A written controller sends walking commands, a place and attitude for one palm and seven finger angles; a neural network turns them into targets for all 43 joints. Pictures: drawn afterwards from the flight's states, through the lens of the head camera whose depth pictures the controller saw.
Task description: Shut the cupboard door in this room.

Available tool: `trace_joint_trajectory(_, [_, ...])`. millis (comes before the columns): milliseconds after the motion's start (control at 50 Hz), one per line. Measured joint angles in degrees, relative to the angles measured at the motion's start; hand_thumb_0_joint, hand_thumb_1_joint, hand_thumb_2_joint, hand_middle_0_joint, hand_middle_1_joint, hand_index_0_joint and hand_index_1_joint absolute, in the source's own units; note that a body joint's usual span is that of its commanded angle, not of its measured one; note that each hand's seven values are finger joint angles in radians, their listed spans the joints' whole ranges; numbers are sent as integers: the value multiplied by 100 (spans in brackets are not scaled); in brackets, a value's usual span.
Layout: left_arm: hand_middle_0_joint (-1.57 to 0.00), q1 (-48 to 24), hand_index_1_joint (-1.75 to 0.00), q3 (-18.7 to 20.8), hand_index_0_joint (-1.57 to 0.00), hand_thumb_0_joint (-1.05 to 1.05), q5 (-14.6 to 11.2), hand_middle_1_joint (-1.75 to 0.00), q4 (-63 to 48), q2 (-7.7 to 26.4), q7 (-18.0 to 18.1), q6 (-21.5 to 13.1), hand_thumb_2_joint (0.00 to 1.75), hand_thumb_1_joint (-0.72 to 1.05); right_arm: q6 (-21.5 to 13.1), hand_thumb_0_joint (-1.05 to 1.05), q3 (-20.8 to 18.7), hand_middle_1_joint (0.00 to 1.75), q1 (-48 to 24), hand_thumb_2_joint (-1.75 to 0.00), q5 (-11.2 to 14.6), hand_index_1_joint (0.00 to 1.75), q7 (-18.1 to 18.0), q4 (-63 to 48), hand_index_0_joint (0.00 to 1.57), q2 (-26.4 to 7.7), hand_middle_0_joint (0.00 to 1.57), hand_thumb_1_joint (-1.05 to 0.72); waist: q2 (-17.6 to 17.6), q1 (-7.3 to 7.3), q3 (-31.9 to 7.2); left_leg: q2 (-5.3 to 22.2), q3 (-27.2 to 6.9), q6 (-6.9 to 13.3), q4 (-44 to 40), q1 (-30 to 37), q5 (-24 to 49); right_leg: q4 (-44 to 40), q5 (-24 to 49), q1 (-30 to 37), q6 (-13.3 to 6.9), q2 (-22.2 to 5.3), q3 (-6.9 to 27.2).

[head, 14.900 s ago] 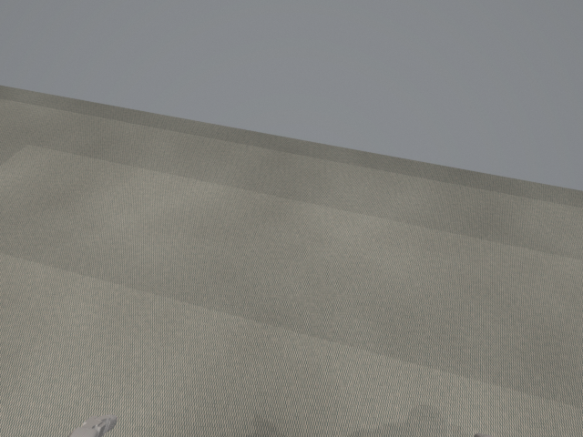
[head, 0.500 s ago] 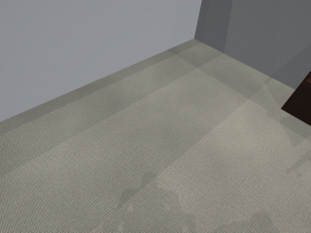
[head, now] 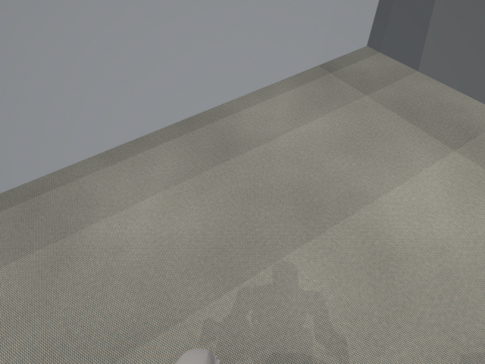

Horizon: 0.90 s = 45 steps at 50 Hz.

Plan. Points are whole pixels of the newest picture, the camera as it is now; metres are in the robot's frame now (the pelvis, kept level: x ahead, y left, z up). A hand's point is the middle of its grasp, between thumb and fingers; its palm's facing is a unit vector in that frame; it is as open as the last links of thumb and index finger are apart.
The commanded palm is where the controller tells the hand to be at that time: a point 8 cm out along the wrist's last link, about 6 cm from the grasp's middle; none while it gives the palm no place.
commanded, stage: turn or walk to find it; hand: left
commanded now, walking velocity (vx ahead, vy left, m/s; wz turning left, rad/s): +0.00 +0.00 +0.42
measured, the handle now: out of the picture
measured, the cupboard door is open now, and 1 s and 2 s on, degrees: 81 81 81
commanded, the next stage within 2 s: none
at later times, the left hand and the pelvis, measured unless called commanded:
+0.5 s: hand out of the picture +0.01 +0.27 -0.17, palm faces +0.22 -0.94 -0.25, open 7.4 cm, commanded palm none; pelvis -0.02 +0.05 +0.00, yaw +11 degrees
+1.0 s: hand out of the picture -0.06 +0.19 -0.16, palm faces +0.42 -0.87 -0.25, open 7.4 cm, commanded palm none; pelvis -0.04 +0.00 +0.00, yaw +25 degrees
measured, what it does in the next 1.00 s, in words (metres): steps on the spot, turning left: left foot, then right foot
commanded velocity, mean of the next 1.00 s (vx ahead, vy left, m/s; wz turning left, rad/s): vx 0.00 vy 0.00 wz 0.42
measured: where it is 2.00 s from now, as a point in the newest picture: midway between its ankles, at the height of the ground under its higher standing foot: outside the picture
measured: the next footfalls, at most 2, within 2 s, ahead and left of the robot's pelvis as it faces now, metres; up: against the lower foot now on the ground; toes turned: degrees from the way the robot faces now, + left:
left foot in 0.20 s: +0.01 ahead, +0.15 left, +0.00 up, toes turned +10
right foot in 0.68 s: +0.04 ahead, -0.09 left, +0.00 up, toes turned +11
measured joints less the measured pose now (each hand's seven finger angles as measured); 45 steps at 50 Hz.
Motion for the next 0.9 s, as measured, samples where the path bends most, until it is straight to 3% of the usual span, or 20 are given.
trace_joint_trajectory(140, [-21, 116, -30, 62, -21, 1, 44, -30, 54, 177, -25, 10, 90, 90, -55, 1, 119, 30, -271, -90, 54, 30, -9, -48, 20, 117, 19, -91, -238, 197, 152, 84, 349, 27, -1725, 730, -329, 291, -113, -166, 130, -210, -309])
trace_joint_trajectory(180, [-21, 160, -30, 96, -21, 1, 27, -30, 95, 270, -26, 39, 90, 90, -130, 1, 154, 30, -353, -90, 62, 30, -10, -120, 20, 148, 19, -91, -296, 222, 166, 51, 476, 75, -2506, 1041, 66, 515, -215, -259, 220, -287, -410])
trace_joint_trajectory(200, [-21, 196, -30, 116, -21, 1, 2, -30, 111, 322, -28, 65, 90, 90, -185, 1, 165, 30, -379, -90, 61, 30, -5, -161, 20, 155, 19, -91, -320, 222, 150, 30, 515, 198, -2906, 1204, 332, 700, -304, -337, 276, -334, -454])
trace_joint_trajectory(220, [-21, 193, -30, 147, -21, 1, -24, -30, 143, 409, -28, 113, 90, 90, -236, 1, 169, 30, -436, -90, 50, 30, -8, -176, 20, 218, 19, -91, -457, 242, 179, -64, 549, 360, -2915, 1202, 329, 986, -413, -460, 336, -419, -332])
trace_joint_trajectory(260, [-20, 188, -30, 182, -21, 1, -34, -30, 205, 533, 0, 247, 90, 90, -303, 1, 212, 30, -496, -90, 38, 30, -13, -240, 20, 316, 19, -91, -577, 293, 190, -127, 558, 539, -2843, 1190, 247, 1830, -1133, -795, 437, -316, 92])
trace_joint_trajectory(340, [-20, 75, -30, 209, -20, 1, -41, -30, 286, 591, -21, 360, 90, 91, -356, 1, 270, 30, -475, -90, 16, 30, -103, -303, 20, 383, 20, -91, -450, 252, 106, -122, 390, 614, -3230, 1335, 467, 3042, -1093, -1304, 544, -71, 517])
trace_joint_trajectory(400, [-20, -48, -30, 202, -20, 1, -47, -30, 205, 586, -51, 312, 90, 91, -363, 1, 295, 30, -437, -90, 17, 30, -120, -296, 20, 393, 20, -91, -361, 235, 74, -168, 279, 640, -3530, 1430, 680, 3240, -803, -1476, 610, -32, 708])
trace_joint_trajectory(500, [-20, -271, -30, 184, -20, 1, -55, -30, 37, 543, -42, 285, 90, 91, -338, 1, 279, 30, -317, -90, 9, 30, -90, -284, 20, 410, 20, -91, -291, 157, 29, -271, 118, 630, -3709, 1435, 855, 2822, -675, -1436, 674, 1, 869])
trace_joint_trajectory(600, [-20, -482, -30, 141, -20, 1, -76, -30, -119, 418, -33, 245, 90, 91, -263, 1, 212, 30, -168, -90, -26, 30, -70, -262, 20, 361, 20, -91, -157, -1, 27, -338, -105, 537, -3557, 1231, 885, 1738, -729, -1025, 621, 158, 841])
trace_joint_trajectory(660, [-20, -505, -30, 98, -20, 1, -86, -30, -219, 341, -44, 140, 90, 90, -213, 1, 156, 30, -59, -90, -12, 30, -63, -234, 20, 301, 20, -91, -91, -37, -11, -409, -231, 424, -3282, 990, 818, 617, -156, -538, 570, 257, 752])
trace_joint_trajectory(680, [-20, -493, -30, 89, -20, 1, -69, -30, -234, 295, -36, 83, 90, 90, -198, 1, 129, 30, -29, -90, 9, 30, -58, -221, 20, 260, 20, -91, -26, -28, -17, -407, -281, 375, -3101, 878, 750, 348, 3, -428, 416, 289, 692])
trace_joint_trajectory(720, [-20, -451, -30, 39, -20, 1, -29, -30, -253, 180, -25, 25, 90, 90, -132, 1, 65, 30, -12, -90, 26, 30, -67, -192, 20, 178, 20, -91, 108, -49, 37, -436, -325, 320, -2247, 555, -77, 440, -36, -435, 127, 299, 549])
trace_joint_trajectory(760, [-20, -344, -30, 17, -20, 1, -28, -30, -267, 93, -13, 23, 90, 90, -52, 1, 15, 30, 26, -90, 8, 30, -55, -167, 20, 120, 20, -91, 115, -49, 27, -487, -246, 292, -1115, 180, -419, 380, -57, -370, 20, 207, 435])
trace_joint_trajectory(820, [-20, -189, -30, 3, -20, 1, -39, -30, -214, 21, -5, 59, 90, 90, -11, 1, -32, 30, 61, -90, -13, 30, -7, -128, 20, 46, 20, -91, 115, -48, 19, -353, -123, 211, 70, -152, -130, 129, 56, -228, 15, 124, 282])
trace_joint_trajectory(900, [-20, -46, -30, -1, -21, 1, -27, -30, -132, -5, 2, 43, 90, 90, -9, 1, -35, 30, 125, -90, -12, 30, 17, -79, 20, 16, 20, -91, 67, -47, 15, -97, -79, 68, 365, -143, 140, -31, 122, -143, 15, 35, 32])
